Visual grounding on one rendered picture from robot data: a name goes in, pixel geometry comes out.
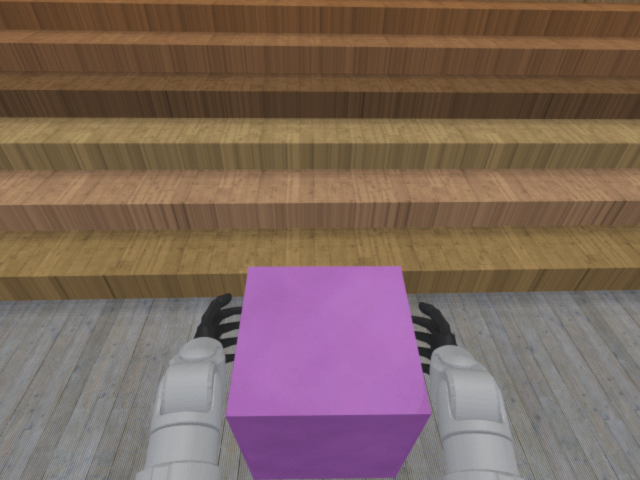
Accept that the left robot hand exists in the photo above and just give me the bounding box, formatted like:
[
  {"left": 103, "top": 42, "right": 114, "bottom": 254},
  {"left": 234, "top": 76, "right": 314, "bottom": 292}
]
[{"left": 194, "top": 293, "right": 242, "bottom": 363}]

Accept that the carton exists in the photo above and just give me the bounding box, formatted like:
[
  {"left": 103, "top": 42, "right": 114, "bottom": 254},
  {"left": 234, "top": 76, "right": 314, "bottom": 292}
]
[{"left": 225, "top": 266, "right": 431, "bottom": 480}]

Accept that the right robot hand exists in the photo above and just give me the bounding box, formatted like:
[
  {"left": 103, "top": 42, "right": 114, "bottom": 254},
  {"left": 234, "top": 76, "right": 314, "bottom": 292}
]
[{"left": 411, "top": 302, "right": 457, "bottom": 375}]

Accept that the robot left forearm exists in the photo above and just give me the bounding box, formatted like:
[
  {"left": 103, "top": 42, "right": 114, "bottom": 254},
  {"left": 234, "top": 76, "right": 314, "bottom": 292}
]
[{"left": 135, "top": 337, "right": 226, "bottom": 480}]

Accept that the robot right forearm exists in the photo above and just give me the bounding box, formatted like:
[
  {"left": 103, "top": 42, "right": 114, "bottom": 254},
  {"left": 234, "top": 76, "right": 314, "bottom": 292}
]
[{"left": 430, "top": 345, "right": 525, "bottom": 480}]

